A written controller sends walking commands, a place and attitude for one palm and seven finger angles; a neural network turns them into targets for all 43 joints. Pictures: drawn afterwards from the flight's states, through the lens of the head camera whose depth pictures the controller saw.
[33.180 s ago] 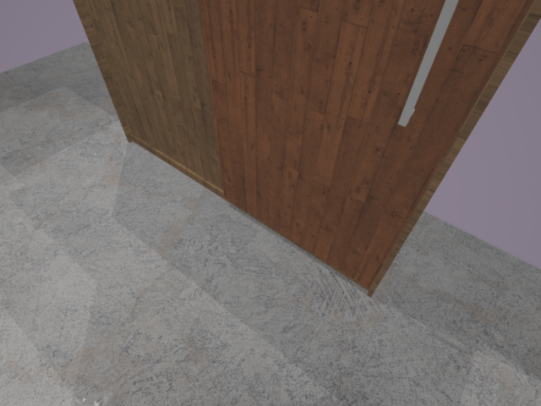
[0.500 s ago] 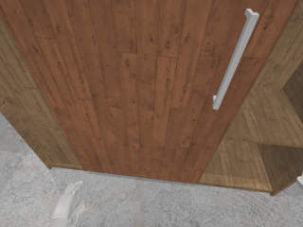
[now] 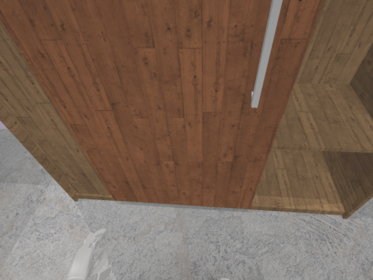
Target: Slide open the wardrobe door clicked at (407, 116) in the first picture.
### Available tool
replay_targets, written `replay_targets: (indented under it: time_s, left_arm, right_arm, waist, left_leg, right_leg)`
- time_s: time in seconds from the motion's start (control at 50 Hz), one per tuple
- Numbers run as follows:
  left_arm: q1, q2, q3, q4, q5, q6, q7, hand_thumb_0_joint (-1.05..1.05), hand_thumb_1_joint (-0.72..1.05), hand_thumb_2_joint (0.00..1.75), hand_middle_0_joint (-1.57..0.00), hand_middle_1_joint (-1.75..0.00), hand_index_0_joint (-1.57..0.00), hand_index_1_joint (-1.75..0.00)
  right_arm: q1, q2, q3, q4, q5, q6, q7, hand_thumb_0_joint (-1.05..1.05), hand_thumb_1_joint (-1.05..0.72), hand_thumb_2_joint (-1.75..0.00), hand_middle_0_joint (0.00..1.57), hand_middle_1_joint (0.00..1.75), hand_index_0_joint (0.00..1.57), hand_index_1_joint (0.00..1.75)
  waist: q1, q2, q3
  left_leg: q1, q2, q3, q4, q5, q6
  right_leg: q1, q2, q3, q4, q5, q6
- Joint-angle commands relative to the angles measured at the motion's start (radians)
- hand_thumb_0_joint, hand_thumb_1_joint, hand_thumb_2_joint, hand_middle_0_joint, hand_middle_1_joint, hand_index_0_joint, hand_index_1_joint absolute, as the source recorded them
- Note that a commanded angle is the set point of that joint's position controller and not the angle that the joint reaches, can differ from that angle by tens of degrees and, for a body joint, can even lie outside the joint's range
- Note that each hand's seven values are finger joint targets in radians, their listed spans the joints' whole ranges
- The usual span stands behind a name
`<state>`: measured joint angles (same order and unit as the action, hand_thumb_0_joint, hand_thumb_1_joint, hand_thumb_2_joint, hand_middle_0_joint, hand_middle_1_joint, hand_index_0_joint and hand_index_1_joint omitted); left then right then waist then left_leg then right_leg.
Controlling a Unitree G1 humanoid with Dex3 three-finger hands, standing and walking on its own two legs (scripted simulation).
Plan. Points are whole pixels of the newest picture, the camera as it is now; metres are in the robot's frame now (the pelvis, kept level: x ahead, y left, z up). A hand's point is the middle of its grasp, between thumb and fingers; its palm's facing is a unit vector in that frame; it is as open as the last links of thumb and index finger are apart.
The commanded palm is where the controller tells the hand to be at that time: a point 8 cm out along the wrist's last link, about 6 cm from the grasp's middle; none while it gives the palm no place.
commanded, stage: step back with the hand held close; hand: right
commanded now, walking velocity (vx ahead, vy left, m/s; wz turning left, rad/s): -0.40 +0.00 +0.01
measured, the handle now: (263, 52) +0.58 -0.16 +0.20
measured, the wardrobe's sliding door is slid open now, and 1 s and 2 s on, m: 0.50 0.50 0.50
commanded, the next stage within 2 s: stop stepping back and stand still in 0.30 s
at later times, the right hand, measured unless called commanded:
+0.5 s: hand out of the picture +0.13 -0.24 +0.20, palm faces +0.34 +0.83 -0.44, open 7.5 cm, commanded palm +0.09 -0.28 +0.19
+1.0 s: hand out of the picture +0.12 -0.28 +0.18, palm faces +0.36 +0.79 -0.50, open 7.4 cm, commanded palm +0.08 -0.30 +0.19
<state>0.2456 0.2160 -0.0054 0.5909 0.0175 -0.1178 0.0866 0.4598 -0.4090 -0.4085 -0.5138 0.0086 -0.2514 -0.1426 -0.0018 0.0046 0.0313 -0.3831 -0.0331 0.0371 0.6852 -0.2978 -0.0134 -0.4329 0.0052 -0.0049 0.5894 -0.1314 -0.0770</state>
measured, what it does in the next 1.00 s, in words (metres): steps on the spot: left foot, then right foot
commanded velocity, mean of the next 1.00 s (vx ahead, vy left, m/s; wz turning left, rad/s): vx -0.09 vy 0.03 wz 0.01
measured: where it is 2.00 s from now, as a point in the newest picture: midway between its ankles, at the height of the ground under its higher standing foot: outside the picture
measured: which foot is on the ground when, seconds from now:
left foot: up 0.00-0.20, down 0.22-0.64, up 0.66-0.92, down 0.94-1.00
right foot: down 0.00-0.44, up 0.46-0.56, down 0.58-1.00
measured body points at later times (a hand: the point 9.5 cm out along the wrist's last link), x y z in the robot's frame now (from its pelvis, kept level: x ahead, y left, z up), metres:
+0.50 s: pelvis -0.07 +0.01 +0.00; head -0.10 -0.03 +0.45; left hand +0.08 +0.27 -0.05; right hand +0.10 -0.28 +0.22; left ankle -0.14 +0.13 -0.73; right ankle +0.05 -0.07 -0.71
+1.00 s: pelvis -0.09 -0.02 +0.01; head -0.11 -0.03 +0.46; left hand +0.06 +0.21 -0.06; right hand +0.10 -0.32 +0.21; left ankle -0.13 +0.08 -0.73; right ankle -0.03 -0.08 -0.72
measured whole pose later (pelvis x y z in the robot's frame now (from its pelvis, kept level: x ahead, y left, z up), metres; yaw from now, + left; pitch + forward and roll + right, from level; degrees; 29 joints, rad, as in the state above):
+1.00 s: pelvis -0.09 -0.02 +0.01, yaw +5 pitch +1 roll +2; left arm 0.24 0.17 -0.03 0.62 0.04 -0.11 0.07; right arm 0.56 -0.47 -0.44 -0.42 0.04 -0.18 -0.13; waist -0.01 -0.01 -0.08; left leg -0.14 -0.05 0.06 0.36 -0.23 0.05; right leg -0.34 0.03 -0.04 0.50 -0.21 -0.02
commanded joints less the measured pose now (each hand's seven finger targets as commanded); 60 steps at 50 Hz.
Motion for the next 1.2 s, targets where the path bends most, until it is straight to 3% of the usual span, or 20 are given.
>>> replay_targets:
  time_s: [0.0,0.14,0.2,0.26,0.34,0.42,0.46,0.5,0.54,0.58,0.6,0.62,0.68,0.72,0.82,0.88,0.98,1.04,1.12,1.18]
  left_arm:
    - [-0.095,0.135,0.076,-0.159,0.0,-0.083,-0.002,0.0,0.9,0.9,-0.2,-0.3,-0.2,-0.3]
    - [-0.092,0.12,0.056,-0.084,0.006,-0.09,-0.02,0.0,0.9,0.9,-0.2,-0.3,-0.2,-0.3]
    - [-0.085,0.105,0.054,-0.061,0.015,-0.062,-0.016,0.0,0.9,0.9,-0.2,-0.3,-0.2,-0.3]
    - [-0.11,0.117,0.066,-0.081,-0.008,-0.065,0.003,0.0,0.9,0.9,-0.2,-0.3,-0.2,-0.3]
    - [-0.151,0.114,0.063,-0.129,-0.015,-0.039,-0.001,0.0,0.9,0.9,-0.2,-0.3,-0.2,-0.3]
    - [-0.145,0.099,0.067,-0.112,-0.008,-0.018,0.005,0.0,0.9,0.9,-0.2,-0.3,-0.2,-0.3]
    - [-0.146,0.1,0.059,-0.101,-0.002,-0.013,0.01,0.0,0.9,0.9,-0.2,-0.3,-0.2,-0.3]
    - [-0.141,0.107,0.031,-0.095,-0.004,-0.027,0.013,0.0,0.9,0.9,-0.2,-0.3,-0.2,-0.3]
    - [-0.122,0.137,0.027,-0.077,-0.018,-0.051,0.029,0.0,0.9,0.9,-0.2,-0.3,-0.2,-0.3]
    - [-0.11,0.161,0.037,-0.091,-0.032,-0.09,0.034,0.0,0.9,0.9,-0.2,-0.3,-0.2,-0.3]
    - [-0.121,0.152,0.036,-0.11,-0.024,-0.102,0.034,0.0,0.9,0.9,-0.2,-0.3,-0.2,-0.3]
    - [-0.088,0.132,0.033,-0.098,-0.012,-0.112,0.02,0.0,0.9,0.9,-0.2,-0.3,-0.2,-0.3]
    - [-0.089,0.133,0.057,-0.113,0.001,-0.135,-0.009,0.0,0.9,0.9,-0.2,-0.3,-0.2,-0.3]
    - [-0.075,0.112,0.049,-0.129,0.001,-0.152,-0.019,0.0,0.9,0.9,-0.2,-0.3,-0.2,-0.3]
    - [-0.099,0.1,0.034,-0.118,0.016,-0.096,-0.004,0.0,0.9,0.9,-0.2,-0.3,-0.2,-0.3]
    - [-0.1,0.107,0.041,-0.111,0.018,-0.047,0.012,0.0,0.9,0.9,-0.2,-0.3,-0.2,-0.3]
    - [-0.11,0.111,0.043,-0.089,-0.004,-0.03,-0.003,0.0,0.9,0.9,-0.2,-0.3,-0.2,-0.3]
    - [-0.112,0.122,0.039,-0.078,-0.018,-0.051,-0.004,0.0,0.9,0.9,-0.2,-0.3,-0.2,-0.3]
    - [-0.136,0.146,0.043,-0.09,-0.016,-0.085,0.016,0.0,0.9,0.9,-0.2,-0.3,-0.2,-0.3]
    - [-0.107,0.119,0.03,-0.1,-0.003,-0.096,0.006,0.0,0.9,0.9,-0.2,-0.3,-0.2,-0.3]
  right_arm:
    - [0.0,-0.227,-0.207,-0.213,0.007,-0.091,-0.02,0.0,-0.9,-0.9,0.2,0.3,0.2,0.3]
    - [0.048,-0.164,-0.102,-0.206,0.06,-0.085,-0.003,0.0,-0.9,-0.9,0.2,0.3,0.2,0.3]
    - [-0.027,-0.238,-0.128,-0.226,0.051,-0.099,0.0,0.0,-0.9,-0.9,0.2,0.3,0.2,0.3]
    - [-0.1,-0.218,-0.101,-0.251,0.057,-0.101,0.004,0.0,-0.9,-0.9,0.2,0.3,0.2,0.3]
    - [0.046,-0.263,-0.18,-0.216,0.083,-0.083,0.011,0.0,-0.9,-0.9,0.2,0.3,0.2,0.3]
    - [0.096,-0.254,-0.175,-0.137,0.085,-0.071,0.002,0.0,-0.9,-0.9,0.2,0.3,0.2,0.3]
    - [0.046,-0.24,-0.159,-0.091,0.067,-0.042,-0.002,0.0,-0.9,-0.9,0.2,0.3,0.2,0.3]
    - [-0.094,-0.204,-0.106,-0.058,0.05,-0.027,0.002,0.0,-0.9,-0.9,0.2,0.3,0.2,0.3]
    - [-0.167,-0.159,-0.058,0.047,0.038,-0.018,0.002,0.0,-0.9,-0.9,0.2,0.3,0.2,0.3]
    - [-0.233,-0.175,-0.052,-0.008,0.023,-0.042,-0.007,0.0,-0.9,-0.9,0.2,0.3,0.2,0.3]
    - [-0.205,-0.191,-0.067,-0.039,0.02,-0.049,-0.015,0.0,-0.9,-0.9,0.2,0.3,0.2,0.3]
    - [-0.216,-0.206,-0.058,-0.169,0.036,-0.06,-0.006,0.0,-0.9,-0.9,0.2,0.3,0.2,0.3]
    - [-0.096,-0.182,-0.063,-0.342,0.026,-0.062,-0.007,0.0,-0.9,-0.9,0.2,0.3,0.2,0.3]
    - [0.063,-0.185,-0.095,-0.367,0.036,-0.039,-0.013,0.0,-0.9,-0.9,0.2,0.3,0.2,0.3]
    - [0.175,-0.19,-0.159,-0.201,0.043,-0.002,-0.019,0.0,-0.9,-0.9,0.2,0.3,0.2,0.3]
    - [0.11,-0.192,-0.156,-0.069,0.042,0.022,-0.015,0.0,-0.9,-0.9,0.2,0.3,0.2,0.3]
    - [-0.057,-0.152,-0.065,-0.04,0.042,0.031,0.007,0.0,-0.9,-0.9,0.2,0.3,0.2,0.3]
    - [-0.164,-0.111,-0.003,-0.05,0.026,0.032,0.0,0.0,-0.9,-0.9,0.2,0.3,0.2,0.3]
    - [-0.24,-0.175,-0.039,-0.211,0.007,-0.005,-0.016,0.0,-0.9,-0.9,0.2,0.3,0.2,0.3]
    - [-0.151,-0.216,-0.102,-0.253,0.01,-0.025,-0.019,0.0,-0.9,-0.9,0.2,0.3,0.2,0.3]
  waist:
    - [-0.023,-0.195,-0.159]
    - [-0.017,-0.197,-0.2]
    - [-0.007,-0.047,-0.279]
    - [0.009,0.01,-0.329]
    - [-0.009,-0.066,-0.239]
    - [0.006,0.047,-0.063]
    - [0.005,0.12,0.044]
    - [0.02,0.086,0.107]
    - [0.017,-0.084,0.168]
    - [-0.014,-0.17,0.043]
    - [-0.022,-0.157,-0.043]
    - [-0.003,-0.239,-0.154]
    - [-0.02,-0.239,-0.267]
    - [-0.024,-0.166,-0.287]
    - [-0.001,-0.267,-0.162]
    - [0.002,-0.162,-0.099]
    - [-0.004,0.221,-0.056]
    - [0.013,0.116,-0.033]
    - [-0.015,-0.22,-0.051]
    - [-0.021,-0.232,-0.107]
  left_leg:
    - [0.212,-0.053,-0.073,0.273,-0.134,0.004]
    - [0.168,-0.021,-0.029,-0.38,-0.05,0.038]
    - [0.056,0.126,-0.156,-0.427,0.241,0.07]
    - [-0.013,0.044,-0.048,-0.346,0.302,-0.017]
    - [-0.048,0.035,-0.063,-0.368,0.077,-0.01]
    - [-0.381,0.234,-0.227,-0.59,-0.414,0.141]
    - [-0.384,0.31,-0.296,-0.583,-0.424,0.205]
    - [-0.203,0.258,-0.201,-0.484,-0.241,0.145]
    - [-0.074,0.085,-0.081,-0.315,-0.082,0.05]
    - [0.052,0.004,-0.072,-0.204,0.045,0.021]
    - [0.049,-0.003,-0.056,-0.175,0.16,0.026]
    - [0.022,-0.016,-0.043,-0.099,-0.003,0.024]
    - [0.066,-0.012,-0.097,0.038,-0.153,0.021]
    - [0.089,-0.007,-0.069,-0.052,-0.081,0.017]
    - [0.252,-0.042,0.051,-0.263,-0.082,0.021]
    - [0.373,-0.016,0.031,-0.359,-0.08,0.053]
    - [0.071,0.306,-0.327,-0.526,-0.176,0.194]
    - [0.099,0.257,-0.205,-0.399,0.014,0.148]
    - [0.101,0.07,-0.049,-0.226,0.12,0.019]
    - [0.175,0.026,-0.017,-0.143,0.12,0.011]
  right_leg:
    - [-0.143,-0.287,0.4,-0.463,-0.515,-0.085]
    - [0.233,-0.194,0.224,-0.362,-0.078,0.053]
    - [0.411,-0.127,0.086,-0.116,0.219,0.08]
    - [0.559,-0.102,0.032,-0.122,0.357,0.068]
    - [0.454,-0.101,0.054,-0.163,0.089,0.061]
    - [0.409,0.02,0.008,0.23,-0.163,0.129]
    - [0.227,0.005,0.061,0.421,-0.192,0.115]
    - [0.106,-0.052,0.088,0.197,-0.219,0.079]
    - [0.097,-0.061,0.117,-0.201,-0.093,0.059]
    - [0.154,-0.17,0.278,-0.303,0.04,0.016]
    - [0.271,-0.19,0.304,-0.265,0.29,0.034]
    - [0.394,-0.19,0.361,-0.31,0.359,0.101]
    - [0.41,-0.229,0.364,-0.409,-0.014,0.084]
    - [0.431,-0.217,0.294,-0.384,0.022,0.032]
    - [0.195,-0.154,0.174,-0.485,-0.324,0.115]
    - [0.02,-0.111,0.114,-0.409,-0.447,0.107]
    - [0.075,-0.03,0.04,0.182,-0.172,0.072]
    - [0.112,-0.052,0.035,0.028,-0.134,0.055]
    - [0.234,-0.131,0.136,-0.176,0.12,0.02]
    - [0.234,-0.16,0.226,-0.216,0.349,0.029]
